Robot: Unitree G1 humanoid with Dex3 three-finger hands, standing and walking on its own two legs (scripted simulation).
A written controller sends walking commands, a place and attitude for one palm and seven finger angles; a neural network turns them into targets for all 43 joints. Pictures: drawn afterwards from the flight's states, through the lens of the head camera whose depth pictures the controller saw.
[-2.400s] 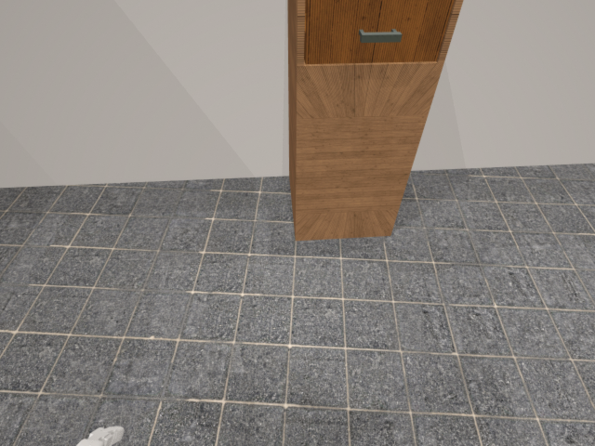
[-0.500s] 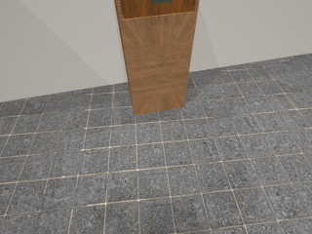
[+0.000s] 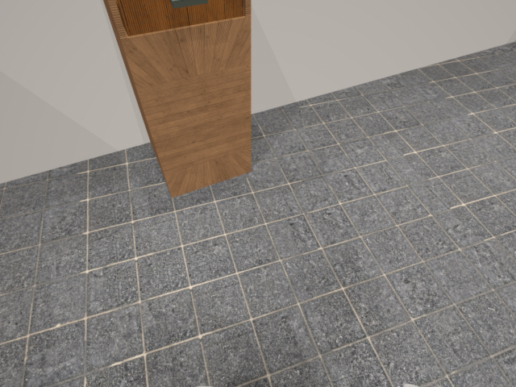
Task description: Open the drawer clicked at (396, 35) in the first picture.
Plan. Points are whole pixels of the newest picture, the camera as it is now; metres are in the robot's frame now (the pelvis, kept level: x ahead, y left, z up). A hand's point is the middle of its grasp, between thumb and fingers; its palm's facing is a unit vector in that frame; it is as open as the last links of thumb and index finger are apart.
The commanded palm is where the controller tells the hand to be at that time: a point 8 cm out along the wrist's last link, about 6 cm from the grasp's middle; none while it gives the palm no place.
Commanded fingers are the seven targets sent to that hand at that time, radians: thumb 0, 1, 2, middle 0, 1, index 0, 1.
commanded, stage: walk to a spot facing it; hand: left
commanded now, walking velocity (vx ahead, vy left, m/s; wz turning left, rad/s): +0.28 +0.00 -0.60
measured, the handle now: out of the picture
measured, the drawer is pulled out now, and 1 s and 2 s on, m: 0.00 0.00 0.00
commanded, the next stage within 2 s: turn to face it in 1.58 s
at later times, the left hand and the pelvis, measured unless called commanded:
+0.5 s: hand (172, 338) +0.22 +0.19 -0.19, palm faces -0.33 -0.94 -0.11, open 7.4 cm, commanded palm none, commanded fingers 0.00 0.90 0.90 -0.20 -0.30 -0.20 -0.30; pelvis +0.09 +0.04 +0.00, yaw -19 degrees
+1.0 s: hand (233, 244) +0.43 +0.11 -0.17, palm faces -0.49 -0.84 -0.24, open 7.3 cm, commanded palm none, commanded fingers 0.00 0.90 0.90 -0.20 -0.30 -0.20 -0.30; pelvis +0.30 -0.05 +0.00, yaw -33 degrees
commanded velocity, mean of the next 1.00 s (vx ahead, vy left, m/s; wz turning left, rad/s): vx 0.32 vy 0.00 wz -0.52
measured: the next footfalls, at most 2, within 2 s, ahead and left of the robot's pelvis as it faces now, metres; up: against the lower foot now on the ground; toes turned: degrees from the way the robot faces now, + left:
left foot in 0.08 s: +0.01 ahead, +0.13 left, +0.00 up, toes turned -4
right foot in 0.68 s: +0.24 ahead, -0.12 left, +0.00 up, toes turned -33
